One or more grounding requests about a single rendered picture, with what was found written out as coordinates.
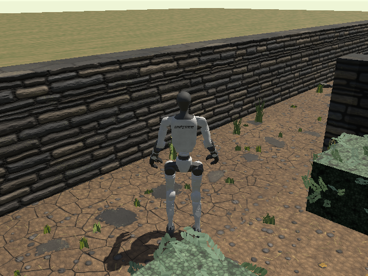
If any right robot hand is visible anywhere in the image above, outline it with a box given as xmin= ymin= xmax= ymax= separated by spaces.
xmin=206 ymin=155 xmax=219 ymax=165

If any left robot forearm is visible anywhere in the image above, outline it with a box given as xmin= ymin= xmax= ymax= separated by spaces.
xmin=151 ymin=140 xmax=162 ymax=160

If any left robot hand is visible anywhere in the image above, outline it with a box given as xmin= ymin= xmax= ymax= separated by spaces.
xmin=149 ymin=157 xmax=163 ymax=168

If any humanoid robot head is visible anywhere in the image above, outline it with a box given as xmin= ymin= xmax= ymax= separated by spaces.
xmin=174 ymin=91 xmax=194 ymax=120

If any right robot forearm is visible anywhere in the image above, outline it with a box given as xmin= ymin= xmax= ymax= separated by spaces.
xmin=207 ymin=139 xmax=218 ymax=157

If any humanoid robot torso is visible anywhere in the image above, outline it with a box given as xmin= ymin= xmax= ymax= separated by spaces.
xmin=171 ymin=114 xmax=197 ymax=173

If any left robot upper arm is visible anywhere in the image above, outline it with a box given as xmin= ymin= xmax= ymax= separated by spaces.
xmin=156 ymin=117 xmax=172 ymax=148

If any right robot upper arm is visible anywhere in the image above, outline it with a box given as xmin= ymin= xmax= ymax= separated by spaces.
xmin=196 ymin=116 xmax=212 ymax=148

